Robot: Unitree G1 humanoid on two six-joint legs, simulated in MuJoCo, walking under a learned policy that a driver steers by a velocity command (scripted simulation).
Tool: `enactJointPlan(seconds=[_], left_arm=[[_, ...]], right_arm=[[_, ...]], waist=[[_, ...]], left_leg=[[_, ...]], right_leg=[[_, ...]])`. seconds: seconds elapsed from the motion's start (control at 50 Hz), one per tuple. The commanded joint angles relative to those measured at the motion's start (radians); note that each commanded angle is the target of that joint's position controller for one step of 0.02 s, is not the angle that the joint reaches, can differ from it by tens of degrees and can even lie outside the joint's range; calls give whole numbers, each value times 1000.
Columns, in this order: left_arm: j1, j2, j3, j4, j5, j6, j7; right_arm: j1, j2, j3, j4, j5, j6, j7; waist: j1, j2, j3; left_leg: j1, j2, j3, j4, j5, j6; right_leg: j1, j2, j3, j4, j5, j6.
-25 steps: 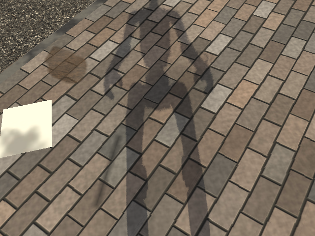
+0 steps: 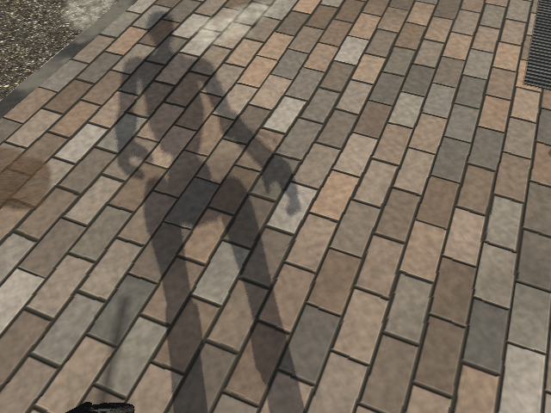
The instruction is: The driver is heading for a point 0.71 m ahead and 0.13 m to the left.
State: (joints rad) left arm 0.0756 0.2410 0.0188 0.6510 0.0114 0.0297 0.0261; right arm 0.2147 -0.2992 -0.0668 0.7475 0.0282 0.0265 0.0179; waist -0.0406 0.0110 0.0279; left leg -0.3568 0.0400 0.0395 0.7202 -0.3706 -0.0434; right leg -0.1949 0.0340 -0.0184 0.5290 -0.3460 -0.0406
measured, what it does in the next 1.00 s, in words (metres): walks ahead: left foot, then right foot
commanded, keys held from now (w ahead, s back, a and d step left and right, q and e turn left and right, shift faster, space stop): q+shift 0.06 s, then w+q+shift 0.32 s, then w+shift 0.12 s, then w+e+shift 0.44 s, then shift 0.06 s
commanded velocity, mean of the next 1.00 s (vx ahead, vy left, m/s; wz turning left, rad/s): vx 0.70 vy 0.00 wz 0.19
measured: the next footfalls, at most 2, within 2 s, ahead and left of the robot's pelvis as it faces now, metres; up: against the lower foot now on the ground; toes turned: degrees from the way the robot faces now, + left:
left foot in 0.04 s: +0.04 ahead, +0.11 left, +0.00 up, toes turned +4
right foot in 0.48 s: +0.31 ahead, -0.07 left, +0.00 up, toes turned +30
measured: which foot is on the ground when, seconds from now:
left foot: up 0.00-0.02, down 0.04-0.48, up 0.50-0.86, down 0.88-1.00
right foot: down 0.00-0.06, up 0.08-0.46, down 0.48-0.88, up 0.90-1.00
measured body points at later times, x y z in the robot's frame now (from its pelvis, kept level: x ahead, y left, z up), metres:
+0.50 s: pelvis +0.18 +0.01 -0.01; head +0.20 +0.03 +0.44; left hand +0.29 +0.34 -0.06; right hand +0.35 -0.24 -0.11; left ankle +0.00 +0.11 -0.72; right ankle +0.28 -0.09 -0.74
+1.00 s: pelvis +0.51 +0.17 +0.00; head +0.53 +0.17 +0.44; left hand +0.49 +0.45 -0.12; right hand +0.73 -0.05 -0.09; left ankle +0.49 +0.31 -0.73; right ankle +0.41 +0.02 -0.62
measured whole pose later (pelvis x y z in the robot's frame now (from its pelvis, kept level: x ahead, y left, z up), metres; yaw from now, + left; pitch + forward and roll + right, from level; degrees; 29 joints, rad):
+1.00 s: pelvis +0.51 +0.17 +0.00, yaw +10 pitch +1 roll +2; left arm 0.40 0.29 0.04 0.77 -0.05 -0.06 0.01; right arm 0.18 -0.27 -0.04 0.64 -0.01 -0.10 0.01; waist 0.03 -0.04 0.02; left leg -0.30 0.01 0.03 0.55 -0.27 -0.03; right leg -0.42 -0.03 0.07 1.31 -0.37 -0.03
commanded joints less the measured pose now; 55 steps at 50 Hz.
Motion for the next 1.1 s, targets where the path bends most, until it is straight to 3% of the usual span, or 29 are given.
enactJointPlan(seconds=[0.02,0.04,0.06,0.08,0.1,0.14,0.22,0.34,0.42,0.46,0.48,0.5,0.52,0.54,0.58,0.64,0.7,0.76,0.8,0.84,0.86,0.88,0.9,0.92,0.94,0.98,1.0,1.04,1.1], left_arm=[[14,212,80,-37,-21,7,24],[32,196,81,-31,-23,4,27],[19,165,78,-66,7,-7,27],[-82,128,64,-124,31,-23,19],[-53,127,64,-115,3,-44,-1],[-108,153,75,-109,-38,-81,-35],[-133,132,79,-93,-17,-141,-51],[-173,106,69,-93,-36,-163,-53],[-110,158,84,-85,-54,-179,-53],[42,189,104,-43,-47,-185,-44],[222,228,118,-8,-39,-188,-36],[362,339,137,21,0,-181,-40],[347,296,128,28,0,-183,-61],[329,218,105,34,-11,-177,-60],[363,167,81,58,-7,-157,-56],[358,106,52,61,-20,-143,-48],[339,139,58,62,-44,-134,-23],[341,200,74,67,-56,-134,-13],[369,189,69,83,-63,-132,-14],[390,190,66,98,-52,-122,-17],[370,194,65,84,-37,-119,-22],[357,135,44,49,-3,-121,-24],[504,-11,3,14,-61,-135,-20],[454,75,16,22,-102,-129,-8],[344,114,25,10,-97,-123,-5],[220,103,29,-8,-46,-110,-12],[223,79,31,-20,-46,-96,-19],[212,39,21,-30,-53,-68,-23],[192,39,7,-41,-6,-86,-59]], right_arm=[[-31,-102,-29,-94,5,-28,13],[4,-129,-39,-89,0,-31,9],[58,-243,-73,-94,-5,-37,-6],[182,-284,-85,-71,-11,-48,-3],[222,-233,-72,-62,-12,-68,1],[168,-181,-59,-72,14,-82,-8],[145,-166,-46,-105,1,-76,-48],[151,-187,-47,-131,17,-63,-54],[130,-162,-36,-146,21,-60,-47],[142,-104,-14,-141,4,-67,-39],[130,-53,6,-150,-17,-73,-30],[185,39,37,-208,9,-91,-29],[183,-26,30,-202,50,-101,-41],[87,-90,17,-198,41,-106,-39],[-32,-71,26,-211,-9,-133,-25],[-91,-34,35,-238,-20,-155,-5],[-192,-8,56,-276,-31,-174,14],[-253,-23,52,-288,-22,-187,30],[-236,-65,31,-277,-3,-182,22],[-132,-124,-6,-258,2,-177,3],[14,-147,-25,-233,2,-170,-11],[251,-202,-46,-201,-2,-154,-29],[303,-279,-53,-166,-32,-144,-15],[270,-189,-42,-165,-25,-141,-13],[220,-131,-29,-147,-15,-137,-19],[132,-64,-10,-113,-56,-124,-17],[82,-42,-5,-99,-68,-126,-16],[-5,-18,0,-83,-38,-137,-15],[-93,-123,-27,-76,-10,-150,-24]], waist=[[36,-123,-46],[24,-72,-64],[34,164,-110],[-25,305,-166],[-36,180,-209],[-27,87,-70],[-15,93,-24],[-28,166,20],[5,199,6],[75,179,-60],[158,103,-170],[140,-263,-290],[135,-294,-203],[148,-192,-57],[145,-79,19],[89,-134,65],[83,-102,101],[79,-122,73],[60,-132,56],[-17,-125,-29],[-105,-119,-133],[-202,-37,-316],[-92,365,-501],[-107,319,-366],[-114,227,-189],[-49,46,-2],[8,98,36],[64,100,78],[98,73,41]], left_leg=[[-39,-12,31,-146,100,44],[48,-10,-26,-245,287,78],[214,149,-324,-296,691,179],[404,285,-647,-365,648,391],[482,303,-694,-422,177,410],[426,237,-652,-515,-355,331],[334,135,-527,-545,-172,291],[138,63,-484,-495,-94,266],[96,90,-539,-441,-73,231],[67,61,-493,-310,63,199],[-30,-1,-410,-40,102,167],[-331,-127,-268,364,-122,100],[-513,-74,-230,553,-121,94],[-581,-40,-222,612,-43,110],[-572,9,-175,559,37,125],[-493,38,-143,390,85,98],[-384,15,-101,116,162,43],[-54,-44,-73,-74,330,12],[60,-45,-96,-133,368,16],[233,-79,-63,-183,270,49],[457,-42,-74,-148,248,70],[754,131,-249,-129,21,118],[944,404,-830,-339,-399,264],[842,390,-947,-458,-556,257],[724,364,-762,-452,-408,234],[420,273,-461,-457,141,234],[319,256,-358,-456,399,238],[204,245,-214,-492,642,223],[95,163,-36,-523,723,191]], right_leg=[[119,-307,150,-19,616,-142],[79,-250,92,73,544,-81],[-103,-112,-27,343,302,23],[-408,84,18,564,-323,79],[-512,29,139,653,-346,61],[-622,-35,140,580,-156,22],[-501,-23,113,323,82,67],[-302,38,88,45,153,130],[-128,2,90,-33,214,113],[76,-18,63,-69,199,63],[304,-111,167,-71,121,12],[570,-364,698,-218,-304,-151],[525,-428,948,-307,-552,-201],[432,-388,828,-305,-482,-192],[315,-293,616,-307,-259,-201],[170,-214,523,-361,-108,-211],[29,-193,440,-386,51,-212],[-148,-184,388,-418,107,-178],[-113,-204,392,-386,184,-147],[-61,-161,344,-165,510,-95],[-155,-115,308,64,595,-58],[-320,-65,270,398,407,-29],[-563,11,211,754,-177,0],[-692,-55,189,892,-111,0],[-762,-98,143,931,-33,-1],[-646,-148,127,846,23,8],[-580,-158,139,808,-11,18],[-521,-160,132,657,-75,37],[-289,-118,63,241,241,33]])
